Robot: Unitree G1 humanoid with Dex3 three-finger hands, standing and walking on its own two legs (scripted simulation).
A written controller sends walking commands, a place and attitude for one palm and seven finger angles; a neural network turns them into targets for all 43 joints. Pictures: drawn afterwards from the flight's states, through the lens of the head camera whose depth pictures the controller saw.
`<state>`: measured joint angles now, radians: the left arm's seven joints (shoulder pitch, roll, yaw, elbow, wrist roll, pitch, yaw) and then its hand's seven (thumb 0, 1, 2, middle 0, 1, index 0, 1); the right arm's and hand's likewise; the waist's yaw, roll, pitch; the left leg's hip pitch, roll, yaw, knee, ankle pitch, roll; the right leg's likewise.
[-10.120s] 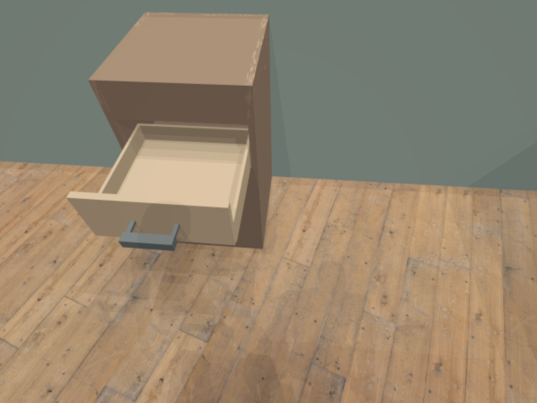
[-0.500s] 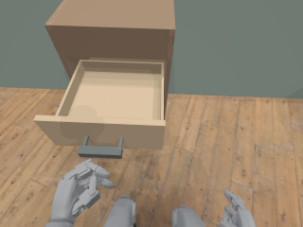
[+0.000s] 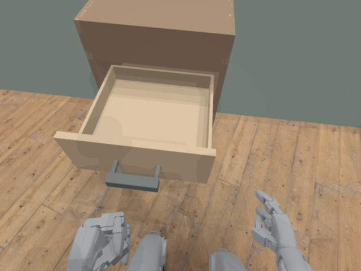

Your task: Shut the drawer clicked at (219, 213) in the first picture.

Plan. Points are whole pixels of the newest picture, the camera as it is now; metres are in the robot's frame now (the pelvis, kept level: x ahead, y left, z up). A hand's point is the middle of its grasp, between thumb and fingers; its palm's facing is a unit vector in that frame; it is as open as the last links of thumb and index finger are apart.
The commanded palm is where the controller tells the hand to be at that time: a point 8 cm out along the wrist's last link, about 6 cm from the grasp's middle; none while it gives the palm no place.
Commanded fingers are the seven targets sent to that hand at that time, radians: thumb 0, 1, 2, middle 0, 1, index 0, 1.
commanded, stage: raise the hand and make a fist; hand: left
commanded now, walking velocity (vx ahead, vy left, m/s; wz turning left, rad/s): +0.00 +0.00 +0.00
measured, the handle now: (135, 174) +0.35 +0.15 -0.05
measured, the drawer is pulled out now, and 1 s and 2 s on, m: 0.30 0.30 0.30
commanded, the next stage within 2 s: bring the fist close to the handle in 0.52 s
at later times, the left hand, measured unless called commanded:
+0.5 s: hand (132, 247) +0.17 +0.11 +0.05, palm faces -0.03 -1.00 +0.00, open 3.3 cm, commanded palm +0.13 +0.16 +0.05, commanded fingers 0.00 0.90 0.90 -1.40 -1.60 -1.40 -1.60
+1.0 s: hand (136, 235) +0.19 +0.11 +0.01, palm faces -0.04 -1.00 +0.00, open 3.3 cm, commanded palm +0.17 +0.16 +0.01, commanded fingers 0.00 0.90 0.90 -1.40 -1.60 -1.40 -1.60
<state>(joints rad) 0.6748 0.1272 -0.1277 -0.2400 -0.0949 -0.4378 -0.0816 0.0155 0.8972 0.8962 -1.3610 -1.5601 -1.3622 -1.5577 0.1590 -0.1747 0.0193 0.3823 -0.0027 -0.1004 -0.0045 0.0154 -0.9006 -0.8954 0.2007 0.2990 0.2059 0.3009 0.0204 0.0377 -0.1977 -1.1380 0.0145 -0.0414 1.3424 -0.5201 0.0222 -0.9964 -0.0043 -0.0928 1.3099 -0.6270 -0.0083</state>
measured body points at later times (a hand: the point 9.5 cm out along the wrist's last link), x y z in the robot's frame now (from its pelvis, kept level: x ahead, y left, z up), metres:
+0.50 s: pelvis +0.00 -0.01 +0.00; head +0.07 +0.00 +0.44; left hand +0.16 +0.16 +0.05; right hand +0.21 -0.23 -0.07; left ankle +0.06 +0.10 -0.61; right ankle +0.01 -0.12 -0.61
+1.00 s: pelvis +0.00 -0.02 -0.02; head +0.09 -0.01 +0.42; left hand +0.19 +0.16 +0.02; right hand +0.22 -0.24 -0.09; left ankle +0.06 +0.10 -0.61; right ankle +0.01 -0.12 -0.61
